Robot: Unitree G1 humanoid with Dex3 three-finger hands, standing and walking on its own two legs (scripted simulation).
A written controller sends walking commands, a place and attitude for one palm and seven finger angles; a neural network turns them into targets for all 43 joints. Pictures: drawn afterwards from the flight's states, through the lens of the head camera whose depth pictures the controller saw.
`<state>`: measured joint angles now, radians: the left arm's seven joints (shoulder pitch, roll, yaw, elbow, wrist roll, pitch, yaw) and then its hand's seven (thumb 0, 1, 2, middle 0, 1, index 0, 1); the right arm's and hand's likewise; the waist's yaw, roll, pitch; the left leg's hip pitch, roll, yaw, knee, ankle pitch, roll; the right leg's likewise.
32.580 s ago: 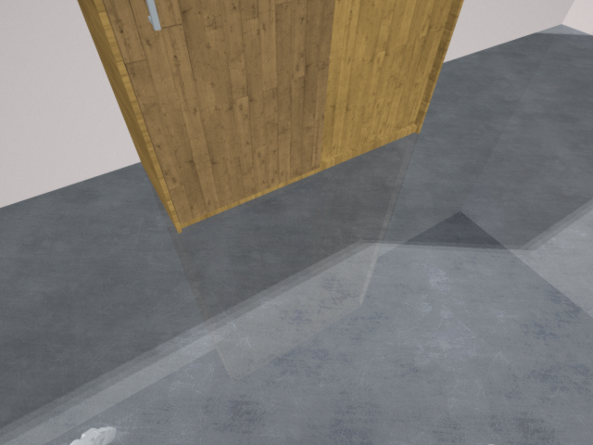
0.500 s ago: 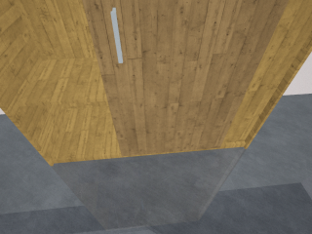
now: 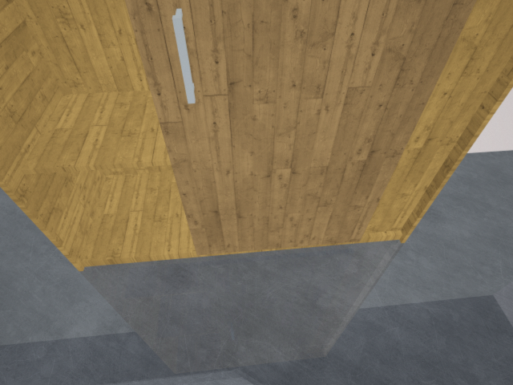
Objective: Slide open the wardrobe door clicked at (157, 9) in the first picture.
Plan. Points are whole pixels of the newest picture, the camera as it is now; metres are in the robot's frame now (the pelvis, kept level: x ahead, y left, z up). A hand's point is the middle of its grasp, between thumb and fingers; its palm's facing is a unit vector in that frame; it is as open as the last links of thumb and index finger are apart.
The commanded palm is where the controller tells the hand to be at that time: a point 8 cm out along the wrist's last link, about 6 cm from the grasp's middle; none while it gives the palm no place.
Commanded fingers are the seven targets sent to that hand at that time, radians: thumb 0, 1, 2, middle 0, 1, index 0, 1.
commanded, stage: look to check the result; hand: left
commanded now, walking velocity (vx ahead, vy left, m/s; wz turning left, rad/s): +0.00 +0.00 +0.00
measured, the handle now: (185, 59) +0.70 +0.20 +0.16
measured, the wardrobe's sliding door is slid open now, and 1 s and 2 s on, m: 0.50 0.50 0.50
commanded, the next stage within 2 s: stand and wait in 0.14 s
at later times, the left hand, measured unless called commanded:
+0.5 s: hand out of the picture +0.09 +0.23 -0.16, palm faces -0.03 -0.95 -0.31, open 7.4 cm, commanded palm none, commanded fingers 0.00 0.90 0.90 -0.20 -0.30 -0.20 -0.30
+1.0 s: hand out of the picture +0.09 +0.23 -0.16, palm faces -0.03 -0.95 -0.31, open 7.4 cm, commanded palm none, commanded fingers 0.00 0.90 0.90 -0.20 -0.30 -0.20 -0.30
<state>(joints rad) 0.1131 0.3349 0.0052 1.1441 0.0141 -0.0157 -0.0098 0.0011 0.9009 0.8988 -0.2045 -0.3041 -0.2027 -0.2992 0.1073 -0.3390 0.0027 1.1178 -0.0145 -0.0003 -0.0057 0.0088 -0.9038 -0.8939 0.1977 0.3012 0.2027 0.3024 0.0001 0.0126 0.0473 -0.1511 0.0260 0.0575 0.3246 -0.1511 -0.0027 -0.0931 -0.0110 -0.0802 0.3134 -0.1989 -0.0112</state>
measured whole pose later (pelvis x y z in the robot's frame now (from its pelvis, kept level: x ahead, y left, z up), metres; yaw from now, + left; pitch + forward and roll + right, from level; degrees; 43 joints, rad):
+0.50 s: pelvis +0.01 -0.01 +0.00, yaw +0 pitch -1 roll +0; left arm 0.10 0.31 0.00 1.13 0.01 -0.02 -0.01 0.00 0.90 0.90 -0.21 -0.30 -0.20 -0.30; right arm 0.10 -0.32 0.01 1.11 -0.02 0.00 -0.01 0.01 -0.90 -0.89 0.20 0.30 0.20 0.30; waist 0.00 0.00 0.05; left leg -0.13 0.04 0.06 0.31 -0.16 -0.02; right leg -0.07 0.00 -0.08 0.30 -0.21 -0.02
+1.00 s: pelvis +0.01 -0.01 +0.00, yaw +0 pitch -2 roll +0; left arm 0.11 0.32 0.00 1.14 0.01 -0.02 0.00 0.00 0.90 0.90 -0.21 -0.30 -0.20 -0.30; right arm 0.12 -0.32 0.00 1.12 -0.01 0.00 -0.01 0.01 -0.90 -0.89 0.20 0.30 0.20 0.30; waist 0.00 0.00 0.05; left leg -0.12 0.04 0.06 0.31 -0.16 -0.02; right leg -0.06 0.00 -0.07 0.29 -0.20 -0.02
